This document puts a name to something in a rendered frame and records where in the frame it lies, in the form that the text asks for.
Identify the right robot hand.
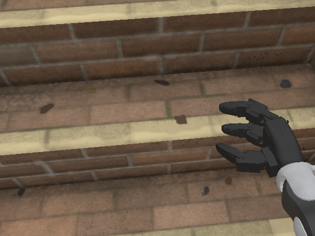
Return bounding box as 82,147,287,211
216,98,305,178

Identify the right robot forearm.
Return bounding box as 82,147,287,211
276,161,315,236

